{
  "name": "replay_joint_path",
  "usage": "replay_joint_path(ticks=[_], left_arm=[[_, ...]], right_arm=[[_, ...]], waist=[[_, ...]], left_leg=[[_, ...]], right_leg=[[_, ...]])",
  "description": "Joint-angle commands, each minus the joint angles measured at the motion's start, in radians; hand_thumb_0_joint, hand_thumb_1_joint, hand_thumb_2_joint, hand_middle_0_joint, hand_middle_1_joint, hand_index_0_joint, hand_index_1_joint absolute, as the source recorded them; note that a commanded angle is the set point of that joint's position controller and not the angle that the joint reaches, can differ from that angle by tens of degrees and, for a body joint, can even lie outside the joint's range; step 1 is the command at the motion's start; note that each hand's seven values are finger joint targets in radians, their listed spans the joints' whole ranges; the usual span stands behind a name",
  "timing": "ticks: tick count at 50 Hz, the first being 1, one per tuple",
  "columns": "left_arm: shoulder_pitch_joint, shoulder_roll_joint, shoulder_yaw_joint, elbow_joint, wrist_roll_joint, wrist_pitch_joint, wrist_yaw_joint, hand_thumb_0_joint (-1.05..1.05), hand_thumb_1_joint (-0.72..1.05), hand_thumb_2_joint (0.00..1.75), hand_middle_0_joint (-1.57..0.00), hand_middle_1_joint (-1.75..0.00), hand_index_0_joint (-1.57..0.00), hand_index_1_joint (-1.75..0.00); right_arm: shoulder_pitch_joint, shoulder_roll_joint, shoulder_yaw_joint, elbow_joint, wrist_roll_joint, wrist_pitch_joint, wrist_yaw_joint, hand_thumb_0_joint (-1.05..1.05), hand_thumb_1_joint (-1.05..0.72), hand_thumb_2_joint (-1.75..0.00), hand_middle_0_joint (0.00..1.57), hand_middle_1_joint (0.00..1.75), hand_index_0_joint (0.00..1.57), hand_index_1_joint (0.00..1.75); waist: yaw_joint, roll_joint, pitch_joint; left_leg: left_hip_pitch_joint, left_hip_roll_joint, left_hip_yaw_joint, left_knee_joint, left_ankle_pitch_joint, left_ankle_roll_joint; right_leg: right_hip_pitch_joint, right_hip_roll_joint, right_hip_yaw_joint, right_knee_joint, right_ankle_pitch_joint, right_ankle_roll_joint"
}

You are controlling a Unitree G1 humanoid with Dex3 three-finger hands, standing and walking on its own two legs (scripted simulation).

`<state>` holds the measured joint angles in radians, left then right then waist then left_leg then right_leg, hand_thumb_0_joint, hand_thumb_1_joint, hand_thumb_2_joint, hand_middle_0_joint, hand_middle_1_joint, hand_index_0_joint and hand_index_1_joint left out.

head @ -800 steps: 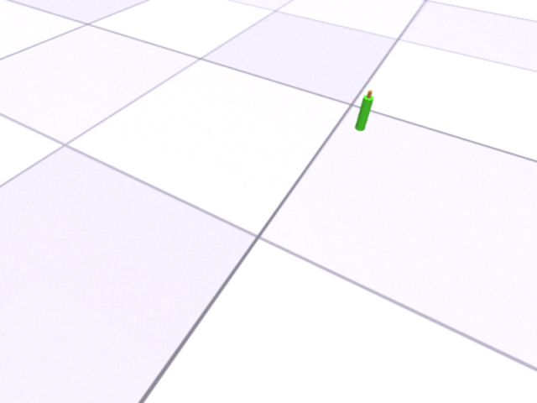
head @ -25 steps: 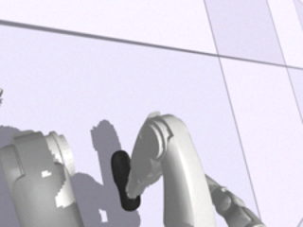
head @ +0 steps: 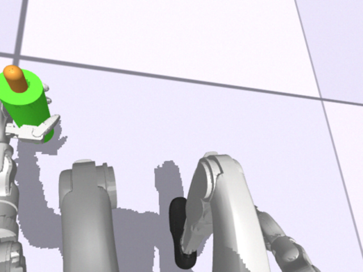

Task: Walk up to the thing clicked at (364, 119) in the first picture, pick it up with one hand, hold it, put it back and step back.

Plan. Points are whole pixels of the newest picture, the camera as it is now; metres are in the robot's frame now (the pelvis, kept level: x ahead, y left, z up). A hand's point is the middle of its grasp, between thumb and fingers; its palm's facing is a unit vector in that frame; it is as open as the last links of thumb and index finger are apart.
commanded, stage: settle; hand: left
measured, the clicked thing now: (29, 109) +0.42 +0.27 -0.07
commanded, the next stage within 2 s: lift in 0.98 s
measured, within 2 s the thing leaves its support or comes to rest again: neither
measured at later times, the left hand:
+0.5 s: hand (36, 92) +0.43 +0.25 -0.02, palm faces +0.15 -0.99 -0.06, open 8.4 cm
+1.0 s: hand (25, 83) +0.42 +0.26 +0.02, palm faces +0.18 -0.98 -0.06, open 8.5 cm
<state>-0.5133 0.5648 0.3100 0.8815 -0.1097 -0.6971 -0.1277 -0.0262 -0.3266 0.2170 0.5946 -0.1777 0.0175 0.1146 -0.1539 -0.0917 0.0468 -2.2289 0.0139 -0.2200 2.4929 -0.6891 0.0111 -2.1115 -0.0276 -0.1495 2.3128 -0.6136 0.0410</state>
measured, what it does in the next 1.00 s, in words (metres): rises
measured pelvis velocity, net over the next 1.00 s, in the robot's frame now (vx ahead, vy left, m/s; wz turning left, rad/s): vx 0.01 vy -0.01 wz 0.11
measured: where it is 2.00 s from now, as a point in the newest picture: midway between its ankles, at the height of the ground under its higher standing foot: (141, 257)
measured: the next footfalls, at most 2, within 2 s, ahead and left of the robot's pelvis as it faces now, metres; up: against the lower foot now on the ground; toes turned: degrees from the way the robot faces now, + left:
none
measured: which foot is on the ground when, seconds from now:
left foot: down 0.00-1.00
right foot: down 0.00-1.00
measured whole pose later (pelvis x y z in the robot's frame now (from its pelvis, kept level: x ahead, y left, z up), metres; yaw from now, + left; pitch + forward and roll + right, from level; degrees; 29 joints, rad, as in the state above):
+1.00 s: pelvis +0.01 -0.01 +0.06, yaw +6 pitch +32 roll -5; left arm -0.54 0.41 0.38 0.82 -0.12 -0.53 -0.23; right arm 0.10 -0.28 0.04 0.68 -0.06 -0.04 0.04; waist -0.13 -0.01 -0.12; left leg -2.13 0.02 -0.09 2.25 -0.69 -0.01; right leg -2.09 -0.05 -0.04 2.18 -0.65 0.02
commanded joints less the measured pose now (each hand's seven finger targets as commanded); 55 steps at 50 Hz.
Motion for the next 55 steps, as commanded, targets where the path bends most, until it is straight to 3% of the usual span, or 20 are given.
replay_joint_path(ticks=[1, 8, 9, 11, 17, 20, 23, 26, 27, 28, 37, 38, 39, 42, 48, 49, 51, 54, 55], left_arm=[[-0.406, 0.136, 0.038, -0.33, -0.049, -0.086, -0.021, 0.0, 0.36, 1.22, -1.27, -1.36, -1.27, -1.37], [-0.447, 0.155, 0.081, -0.438, -0.075, -0.05, -0.039, 0.0, 0.3, 1.21, -1.27, -1.34, -1.26, -1.36], [-0.423, 0.173, 0.117, -0.437, -0.078, -0.042, -0.038, 0.0, 0.3, 1.22, -1.28, -1.36, -1.27, -1.37], [-0.44, 0.157, 0.106, -0.449, -0.082, -0.033, -0.047, 0.0, 0.28, 1.22, -1.28, -1.35, -1.27, -1.37], [-0.432, 0.159, 0.13, -0.444, -0.091, -0.009, -0.078, 0.0, 0.25, 1.24, -1.29, -1.37, -1.28, -1.4], [-0.408, 0.142, 0.134, -0.389, -0.093, 0.005, -0.099, 0.0, 0.27, 1.25, -1.3, -1.38, -1.29, -1.4], [-0.405, 0.142, 0.152, -0.397, -0.099, 0.014, -0.107, 0.0, 0.22, 1.25, -1.32, -1.39, -1.31, -1.41], [-0.402, 0.132, 0.158, -0.386, -0.097, 0.023, -0.11, 0.0, 0.2, 1.27, -1.33, -1.41, -1.32, -1.43], [-0.443, 0.129, 0.137, -0.432, -0.092, 0.02, -0.112, 0.0, 0.21, 1.26, -1.33, -1.39, -1.32, -1.42], [-0.441, 0.144, 0.158, -0.424, -0.092, 0.022, -0.11, 0.0, 0.24, 1.27, -1.33, -1.39, -1.31, -1.42], [-0.44, 0.132, 0.167, -0.433, -0.082, 0.031, -0.103, 0.0, 0.23, 1.31, -1.36, -1.43, -1.34, -1.45], [-0.428, 0.104, 0.146, -0.418, -0.076, 0.031, -0.105, 0.0, 0.23, 1.33, -1.36, -1.45, -1.34, -1.47], [-0.476, 0.123, 0.152, -0.461, -0.081, 0.028, -0.102, 0.0, 0.22, 1.33, -1.36, -1.44, -1.35, -1.47], [-0.438, 0.111, 0.156, -0.426, -0.077, 0.033, -0.099, 0.0, 0.25, 1.34, -1.37, -1.45, -1.35, -1.48], [-0.493, 0.109, 0.132, -0.434, -0.066, 0.027, -0.105, 0.0, 0.22, 1.34, -1.35, -1.43, -1.33, -1.46], [-0.457, 0.101, 0.143, -0.395, -0.069, 0.032, -0.104, 0.0, 0.24, 1.35, -1.35, -1.44, -1.34, -1.47], [-0.478, 0.079, 0.126, -0.41, -0.078, 0.029, -0.111, 0.0, 0.24, 1.35, -1.33, -1.43, -1.31, -1.45], [-0.478, 0.095, 0.142, -0.394, -0.076, 0.032, -0.107, 0.0, 0.25, 1.36, -1.34, -1.43, -1.33, -1.46], [-0.477, 0.093, 0.141, -0.386, -0.074, 0.031, -0.104, 0.0, 0.26, 1.28, -1.38, -1.47, -1.4, -1.47]], right_arm=[[0.118, -0.27, -0.144, -0.021, 0.04, -0.003, -0.023, 0.0, -0.89, -0.9, 0.2, 0.3, 0.2, 0.3], [0.154, -0.231, -0.179, -0.015, 0.073, -0.005, -0.039, 0.0, -0.89, -0.9, 0.2, 0.3, 0.2, 0.3], [0.166, -0.232, -0.185, -0.019, 0.079, -0.006, -0.043, 0.0, -0.89, -0.9, 0.2, 0.3, 0.2, 0.3], [0.168, -0.223, -0.194, -0.016, 0.089, -0.007, -0.048, 0.0, -0.9, -0.9, 0.2, 0.3, 0.2, 0.3], [0.2, -0.197, -0.213, -0.001, 0.101, -0.023, -0.061, 0.0, -0.91, -0.9, 0.2, 0.3, 0.2, 0.3], [0.234, -0.196, -0.225, 0.032, 0.109, -0.028, -0.066, 0.0, -0.9, -0.9, 0.2, 0.3, 0.2, 0.3], [0.238, -0.19, -0.232, 0.032, 0.112, -0.035, -0.07, 0.0, -0.9, -0.9, 0.2, 0.3, 0.2, 0.3], [0.244, -0.179, -0.239, 0.039, 0.116, -0.042, -0.075, 0.0, -0.91, -0.9, 0.2, 0.3, 0.2, 0.3], [0.233, -0.178, -0.242, 0.029, 0.116, -0.046, -0.076, 0.0, -0.9, -0.9, 0.2, 0.3, 0.2, 0.3], [0.247, -0.18, -0.244, 0.036, 0.115, -0.049, -0.076, 0.0, -0.9, -0.9, 0.2, 0.3, 0.2, 0.3], [0.244, -0.165, -0.26, 0.028, 0.123, -0.066, -0.086, 0.0, -0.91, -0.9, 0.2, 0.3, 0.2, 0.3], [0.258, -0.162, -0.257, 0.042, 0.12, -0.066, -0.084, 0.0, -0.91, -0.9, 0.2, 0.3, 0.2, 0.3], [0.244, -0.165, -0.259, 0.03, 0.12, -0.069, -0.086, 0.0, -0.91, -0.9, 0.2, 0.3, 0.2, 0.3], [0.257, -0.163, -0.259, 0.032, 0.12, -0.072, -0.086, 0.0, -0.9, -0.9, 0.2, 0.3, 0.2, 0.3], [0.238, -0.163, -0.26, 0.023, 0.121, -0.081, -0.086, 0.0, -0.9, -0.9, 0.2, 0.3, 0.2, 0.3], [0.251, -0.159, -0.259, 0.029, 0.122, -0.081, -0.085, 0.0, -0.9, -0.9, 0.2, 0.3, 0.2, 0.3], [0.247, -0.162, -0.256, 0.029, 0.122, -0.083, -0.085, 0.0, -0.9, -0.9, 0.2, 0.3, 0.2, 0.3], [0.243, -0.163, -0.257, 0.022, 0.125, -0.085, -0.087, 0.0, -0.9, -0.9, 0.2, 0.3, 0.2, 0.3], [0.253, -0.156, -0.256, 0.025, 0.122, -0.087, -0.085, 0.0, -0.94, -0.91, 0.2, 0.3, 0.2, 0.3]], waist=[[-0.034, 0.437, -0.673], [0.002, 0.42, -0.818], [0.01, 0.406, -0.839], [0.005, 0.392, -0.827], [0.021, 0.327, -0.883], [0.013, 0.301, -0.843], [0.035, 0.315, -0.879], [0.041, 0.297, -0.869], [0.033, 0.317, -0.882], [0.042, 0.322, -0.898], [0.049, 0.306, -0.896], [0.032, 0.329, -0.883], [0.045, 0.34, -0.904], [0.039, 0.33, -0.913], [0.034, 0.361, -0.89], [0.035, 0.328, -0.898], [0.033, 0.351, -0.904], [0.039, 0.339, -0.89], [0.036, 0.324, -0.886]], left_leg=[[0.478, 0.008, 0.059, -0.4, 0.017, -0.01], [0.496, -0.006, 0.118, -0.398, 0.127, -0.002], [0.511, -0.006, 0.119, -0.401, 0.151, -0.002], [0.495, -0.007, 0.125, -0.414, 0.129, 0.001], [0.457, -0.014, 0.17, -0.403, 0.14, 0.015], [0.454, -0.013, 0.168, -0.415, 0.139, 0.015], [0.498, -0.012, 0.173, -0.432, 0.156, 0.011], [0.488, -0.012, 0.181, -0.443, 0.154, 0.013], [0.503, -0.012, 0.179, -0.449, 0.145, 0.013], [0.519, -0.011, 0.183, -0.45, 0.161, 0.01], [0.554, -0.013, 0.182, -0.499, 0.146, 0.011], [0.569, -0.012, 0.176, -0.507, 0.17, 0.006], [0.575, -0.014, 0.18, -0.508, 0.169, 0.008], [0.601, -0.012, 0.177, -0.515, 0.208, 0.006], [0.636, -0.012, 0.161, -0.552, 0.14, 0.002], [0.627, -0.014, 0.167, -0.546, 0.157, 0.003], [0.652, -0.015, 0.161, -0.55, 0.181, 0.0], [0.646, -0.016, 0.157, -0.564, 0.153, 0.001], [0.618, -0.019, 0.17, -0.559, 0.142, 0.003]], right_leg=[[0.204, 0.053, -0.044, -0.17, 0.084, -0.081], [0.295, 0.046, 0.004, -0.191, 0.146, -0.083], [0.305, 0.044, 0.006, -0.195, 0.163, -0.082], [0.297, 0.041, 0.015, -0.204, 0.141, -0.083], [0.398, 0.037, 0.055, -0.258, 0.149, -0.073], [0.372, 0.035, 0.052, -0.268, 0.138, -0.074], [0.376, 0.033, 0.057, -0.278, 0.144, -0.078], [0.387, 0.032, 0.067, -0.294, 0.14, -0.077], [0.371, 0.032, 0.066, -0.295, 0.132, -0.08], [0.385, 0.031, 0.07, -0.298, 0.144, -0.08], [0.383, 0.027, 0.077, -0.332, 0.122, -0.082], [0.374, 0.025, 0.07, -0.322, 0.142, -0.083], [0.377, 0.025, 0.076, -0.326, 0.142, -0.085], [0.392, 0.022, 0.074, -0.33, 0.171, -0.084], [0.338, 0.02, 0.071, -0.34, 0.118, -0.089], [0.366, 0.021, 0.071, -0.348, 0.13, -0.086], [0.344, 0.018, 0.07, -0.338, 0.149, -0.089], [0.341, 0.017, 0.071, -0.346, 0.126, -0.089], [0.375, 0.018, 0.075, -0.36, 0.117, -0.085]])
